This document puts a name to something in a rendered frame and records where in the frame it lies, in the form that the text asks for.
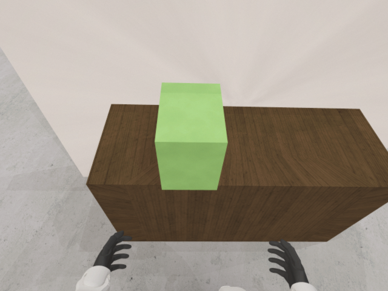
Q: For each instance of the carton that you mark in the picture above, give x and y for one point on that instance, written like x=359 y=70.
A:
x=191 y=137

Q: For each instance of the robot left forearm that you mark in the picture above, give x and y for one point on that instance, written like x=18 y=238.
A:
x=96 y=278

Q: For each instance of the left robot hand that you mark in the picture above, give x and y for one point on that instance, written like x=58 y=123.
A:
x=106 y=255

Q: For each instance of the pedestal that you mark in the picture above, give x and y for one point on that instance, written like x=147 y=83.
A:
x=297 y=174

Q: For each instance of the right robot hand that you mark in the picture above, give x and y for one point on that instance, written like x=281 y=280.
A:
x=294 y=270

